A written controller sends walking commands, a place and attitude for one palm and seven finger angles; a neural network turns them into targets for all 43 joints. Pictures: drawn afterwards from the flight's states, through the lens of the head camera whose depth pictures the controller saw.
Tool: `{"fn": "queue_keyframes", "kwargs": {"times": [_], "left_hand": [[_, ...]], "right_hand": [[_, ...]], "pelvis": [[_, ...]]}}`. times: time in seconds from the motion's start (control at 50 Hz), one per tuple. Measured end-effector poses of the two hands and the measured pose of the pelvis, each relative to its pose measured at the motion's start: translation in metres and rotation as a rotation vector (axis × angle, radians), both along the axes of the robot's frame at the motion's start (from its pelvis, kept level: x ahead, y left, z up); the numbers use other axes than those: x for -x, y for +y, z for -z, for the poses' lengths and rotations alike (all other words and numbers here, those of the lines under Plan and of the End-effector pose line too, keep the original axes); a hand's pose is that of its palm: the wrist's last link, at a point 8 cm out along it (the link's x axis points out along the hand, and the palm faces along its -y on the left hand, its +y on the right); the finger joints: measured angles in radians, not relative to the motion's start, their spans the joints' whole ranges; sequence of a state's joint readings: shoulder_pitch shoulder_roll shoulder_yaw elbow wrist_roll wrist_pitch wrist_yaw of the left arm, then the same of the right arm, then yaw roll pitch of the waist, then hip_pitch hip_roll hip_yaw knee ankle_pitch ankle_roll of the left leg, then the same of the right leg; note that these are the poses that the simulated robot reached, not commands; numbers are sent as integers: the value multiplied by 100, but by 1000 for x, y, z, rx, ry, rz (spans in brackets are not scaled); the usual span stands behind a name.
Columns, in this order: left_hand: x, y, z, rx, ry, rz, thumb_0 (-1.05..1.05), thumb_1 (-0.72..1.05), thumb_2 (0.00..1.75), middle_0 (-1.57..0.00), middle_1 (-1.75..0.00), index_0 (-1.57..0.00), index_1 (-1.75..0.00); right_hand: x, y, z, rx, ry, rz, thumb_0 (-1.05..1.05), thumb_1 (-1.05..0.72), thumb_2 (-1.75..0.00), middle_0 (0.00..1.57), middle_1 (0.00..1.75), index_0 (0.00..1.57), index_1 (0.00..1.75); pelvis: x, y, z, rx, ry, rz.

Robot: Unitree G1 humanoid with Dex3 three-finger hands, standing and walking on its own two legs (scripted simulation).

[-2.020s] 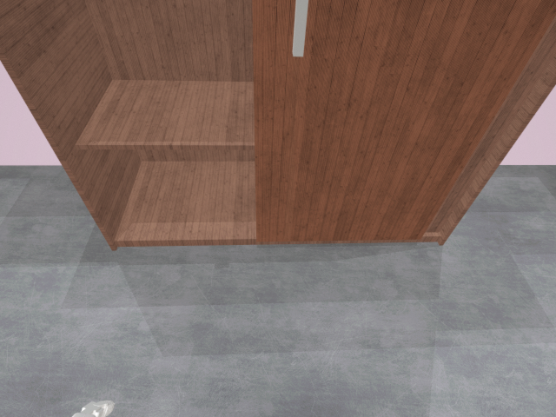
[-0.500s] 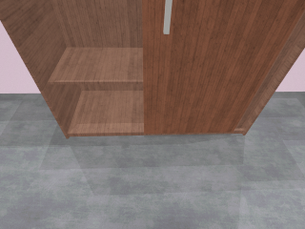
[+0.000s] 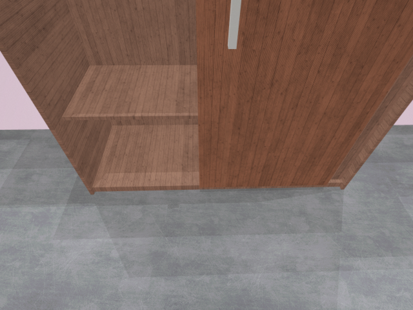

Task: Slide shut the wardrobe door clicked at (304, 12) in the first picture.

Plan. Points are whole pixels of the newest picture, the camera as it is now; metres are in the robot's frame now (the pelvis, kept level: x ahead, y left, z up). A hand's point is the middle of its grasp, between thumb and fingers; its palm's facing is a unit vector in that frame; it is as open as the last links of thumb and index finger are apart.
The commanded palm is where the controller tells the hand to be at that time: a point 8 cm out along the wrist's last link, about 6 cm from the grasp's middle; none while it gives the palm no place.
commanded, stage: take the last steps up to it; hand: right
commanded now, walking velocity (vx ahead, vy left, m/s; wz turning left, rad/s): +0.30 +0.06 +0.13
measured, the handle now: (233, 18) +0.83 -0.06 +0.19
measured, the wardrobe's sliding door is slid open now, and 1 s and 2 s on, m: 0.61 0.61 0.61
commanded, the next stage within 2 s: come to a stop and stand still in 0.74 s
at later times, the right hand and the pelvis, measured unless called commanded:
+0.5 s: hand (301, 274) +0.24 -0.22 -0.16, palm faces -0.07 +0.98 -0.16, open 7.4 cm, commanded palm none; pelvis +0.16 -0.04 +0.01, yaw +6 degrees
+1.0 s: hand (267, 220) +0.39 -0.17 -0.18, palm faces -0.04 +0.98 -0.18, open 7.2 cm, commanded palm none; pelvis +0.34 +0.01 +0.00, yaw +5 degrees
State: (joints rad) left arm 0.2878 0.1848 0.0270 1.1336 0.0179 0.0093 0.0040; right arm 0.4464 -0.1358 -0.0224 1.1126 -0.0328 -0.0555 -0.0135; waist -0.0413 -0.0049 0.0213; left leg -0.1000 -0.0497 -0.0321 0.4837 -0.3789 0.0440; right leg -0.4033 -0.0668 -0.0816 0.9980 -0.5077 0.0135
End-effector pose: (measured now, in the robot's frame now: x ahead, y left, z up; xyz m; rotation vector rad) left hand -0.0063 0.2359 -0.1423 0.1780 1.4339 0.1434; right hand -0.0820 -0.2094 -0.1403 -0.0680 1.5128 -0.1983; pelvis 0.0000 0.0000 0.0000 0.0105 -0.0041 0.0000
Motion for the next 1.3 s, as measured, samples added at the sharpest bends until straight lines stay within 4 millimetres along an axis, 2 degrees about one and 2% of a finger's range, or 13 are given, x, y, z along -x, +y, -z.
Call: {"fn": "queue_keyframes", "kwargs": {"times": [0.12,0.18,0.22,0.34,0.46,0.62,0.72,0.76,0.82,0.96,1.06,1.18,1.3], "left_hand": [[-101,-25,-11,3,-184,5,1,91,90,-20,-30,-20,-30],[-148,-39,-8,-16,-293,11,1,91,90,-20,-30,-20,-30],[-163,-48,-8,-25,-335,-5,1,91,90,-20,-30,-20,-30],[-160,-52,-21,-57,-287,-101,-2,95,90,-21,-30,-21,-30],[-135,-50,-23,-51,-137,-148,-1,95,90,-20,-30,-20,-30],[-103,-58,-16,20,88,-264,0,92,90,-20,-30,-20,-30],[-108,-49,-4,71,216,-301,1,91,90,-20,-30,-20,-30],[-125,-40,-2,74,231,-288,1,91,90,-20,-30,-20,-30],[-173,-22,-3,54,177,-254,1,91,90,-20,-30,-20,-30],[-315,3,-6,-23,-67,-136,1,92,90,-20,-30,-20,-30],[-381,9,-15,-76,-174,-95,2,95,90,-20,-30,-20,-30],[-420,11,-26,-77,-244,-59,1,93,90,-20,-30,-20,-30],[-419,24,-20,-51,-270,-55,1,91,90,-21,-30,-20,-30]], "right_hand": [[13,3,-3,-71,175,15,0,-90,-90,20,30,20,30],[-3,-11,9,-90,216,13,0,-90,-90,20,30,20,30],[-26,-24,17,-87,211,-10,0,-90,-90,20,30,20,30],[-155,-61,12,-29,-11,-101,0,-91,-90,19,30,20,29],[-282,-66,-4,-1,-227,-175,0,-91,-90,19,30,19,29],[-415,-27,-14,-4,-332,-295,0,-91,-90,19,30,19,29],[-476,10,-5,-3,-397,-324,0,-91,-90,19,30,20,29],[-482,20,-4,-10,-403,-301,0,-91,-90,19,30,20,29],[-478,24,-5,-8,-368,-238,-1,-92,-90,19,30,20,29],[-471,0,4,28,-246,-179,-3,-95,-90,20,30,20,30],[-462,-10,18,8,-137,-148,-1,-93,-90,19,30,20,29],[-458,-17,8,28,-97,-147,0,-91,-90,19,30,20,29],[-456,-16,-1,73,-129,-148,0,-91,-90,19,30,20,29]], "pelvis": [[-38,-18,0,-10,7,-29],[-62,-33,13,-23,-1,-47],[-74,-40,16,-14,-15,-72],[-110,-49,-2,2,-12,-103],[-147,-48,-12,8,4,-109],[-206,-23,-9,19,11,-117],[-249,6,6,14,8,-107],[-262,12,6,-1,3,-99],[-283,17,1,-16,5,-89],[-325,13,-2,-42,4,-83],[-346,5,1,-20,-16,-107],[-340,6,-6,-16,-4,-115],[-325,19,-5,-4,-2,-111]]}}
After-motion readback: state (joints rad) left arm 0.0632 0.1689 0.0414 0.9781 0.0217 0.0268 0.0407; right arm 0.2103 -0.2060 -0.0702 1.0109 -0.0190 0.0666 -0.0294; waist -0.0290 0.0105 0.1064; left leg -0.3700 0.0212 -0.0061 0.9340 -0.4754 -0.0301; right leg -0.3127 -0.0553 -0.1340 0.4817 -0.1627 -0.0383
